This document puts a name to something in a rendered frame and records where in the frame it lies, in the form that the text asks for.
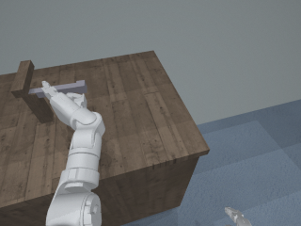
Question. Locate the tap lever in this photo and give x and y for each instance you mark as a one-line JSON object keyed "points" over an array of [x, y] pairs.
{"points": [[80, 87]]}

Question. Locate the robot left upper arm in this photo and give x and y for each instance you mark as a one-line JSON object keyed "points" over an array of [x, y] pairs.
{"points": [[75, 209]]}

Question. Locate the robot left hand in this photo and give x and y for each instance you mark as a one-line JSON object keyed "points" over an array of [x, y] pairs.
{"points": [[64, 105]]}

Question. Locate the robot right hand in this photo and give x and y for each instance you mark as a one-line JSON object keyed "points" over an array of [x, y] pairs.
{"points": [[237, 217]]}

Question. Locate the robot left forearm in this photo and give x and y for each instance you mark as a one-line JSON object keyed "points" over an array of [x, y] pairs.
{"points": [[81, 172]]}

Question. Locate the counter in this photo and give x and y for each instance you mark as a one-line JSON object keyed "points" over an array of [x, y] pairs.
{"points": [[150, 146]]}

